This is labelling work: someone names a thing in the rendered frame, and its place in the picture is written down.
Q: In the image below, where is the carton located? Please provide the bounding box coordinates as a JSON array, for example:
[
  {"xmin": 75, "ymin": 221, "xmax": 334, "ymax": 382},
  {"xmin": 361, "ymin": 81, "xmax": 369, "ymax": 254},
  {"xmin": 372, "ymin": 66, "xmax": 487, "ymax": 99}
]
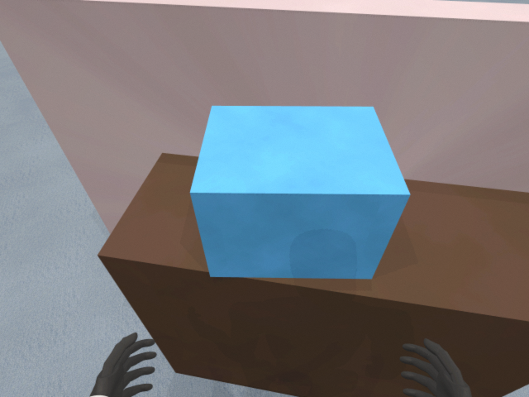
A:
[{"xmin": 190, "ymin": 106, "xmax": 411, "ymax": 279}]

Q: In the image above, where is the left robot hand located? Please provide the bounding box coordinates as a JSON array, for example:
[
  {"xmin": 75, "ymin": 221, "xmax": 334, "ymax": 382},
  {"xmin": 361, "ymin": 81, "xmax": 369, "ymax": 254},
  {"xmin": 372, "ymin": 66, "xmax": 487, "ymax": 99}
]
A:
[{"xmin": 89, "ymin": 332, "xmax": 157, "ymax": 397}]

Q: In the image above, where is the right robot hand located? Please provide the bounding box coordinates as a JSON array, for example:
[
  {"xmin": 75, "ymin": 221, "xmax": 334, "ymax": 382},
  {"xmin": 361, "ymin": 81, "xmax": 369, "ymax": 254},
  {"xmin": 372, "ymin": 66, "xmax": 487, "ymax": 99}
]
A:
[{"xmin": 399, "ymin": 338, "xmax": 472, "ymax": 397}]

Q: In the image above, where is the pedestal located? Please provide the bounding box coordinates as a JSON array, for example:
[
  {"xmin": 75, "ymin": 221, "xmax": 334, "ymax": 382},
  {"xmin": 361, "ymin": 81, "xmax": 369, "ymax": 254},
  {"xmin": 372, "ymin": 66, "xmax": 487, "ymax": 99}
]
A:
[{"xmin": 98, "ymin": 153, "xmax": 529, "ymax": 397}]

